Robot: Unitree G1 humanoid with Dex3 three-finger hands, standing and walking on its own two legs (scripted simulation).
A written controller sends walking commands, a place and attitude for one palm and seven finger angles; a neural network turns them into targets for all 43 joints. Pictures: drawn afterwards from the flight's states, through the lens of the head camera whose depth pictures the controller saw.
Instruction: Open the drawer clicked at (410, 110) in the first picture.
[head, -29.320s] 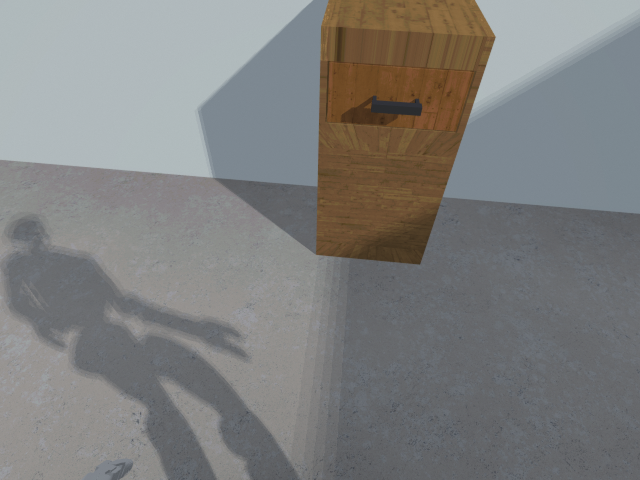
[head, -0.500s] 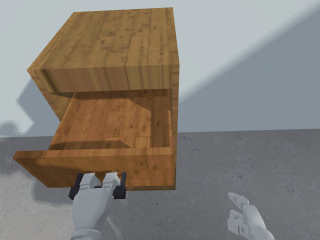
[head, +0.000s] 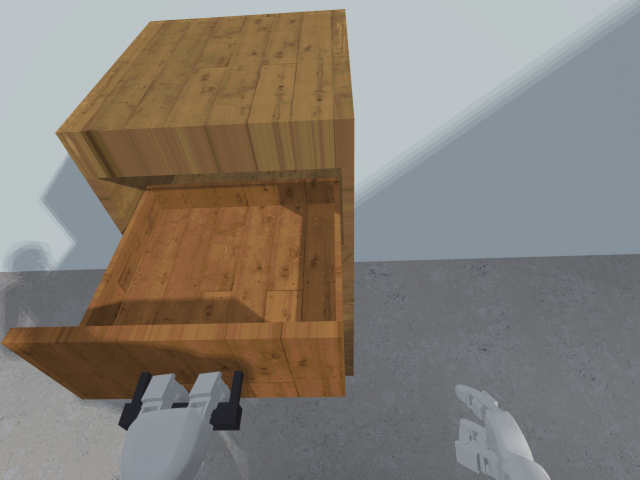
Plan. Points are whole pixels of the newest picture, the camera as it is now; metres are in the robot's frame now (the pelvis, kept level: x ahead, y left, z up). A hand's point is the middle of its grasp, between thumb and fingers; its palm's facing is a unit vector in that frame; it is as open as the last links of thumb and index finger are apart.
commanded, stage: pull the drawer open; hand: left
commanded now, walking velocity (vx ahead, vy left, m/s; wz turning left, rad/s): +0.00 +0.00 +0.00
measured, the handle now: (186, 398) +0.22 +0.19 +0.00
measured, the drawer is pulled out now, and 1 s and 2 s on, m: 0.29 0.30 0.30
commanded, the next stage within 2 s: open the thumb to release the handle in 0.26 s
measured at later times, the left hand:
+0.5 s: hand (181, 454) +0.16 +0.19 -0.02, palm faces +0.02 -0.10 -0.99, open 6.0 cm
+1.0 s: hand (177, 457) +0.16 +0.19 -0.02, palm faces +0.02 -0.16 -0.99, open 13.4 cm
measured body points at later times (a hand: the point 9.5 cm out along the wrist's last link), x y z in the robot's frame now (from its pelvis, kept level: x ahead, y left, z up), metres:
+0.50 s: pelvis +0.00 -0.01 -0.01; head +0.04 -0.05 +0.43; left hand +0.15 +0.19 +0.04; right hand +0.22 -0.21 -0.11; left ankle +0.00 +0.11 -0.68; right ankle -0.01 -0.07 -0.68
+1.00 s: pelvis -0.01 +0.01 -0.01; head +0.02 -0.03 +0.44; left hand +0.15 +0.20 +0.04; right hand +0.22 -0.21 -0.10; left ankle +0.00 +0.11 -0.68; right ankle -0.01 -0.07 -0.68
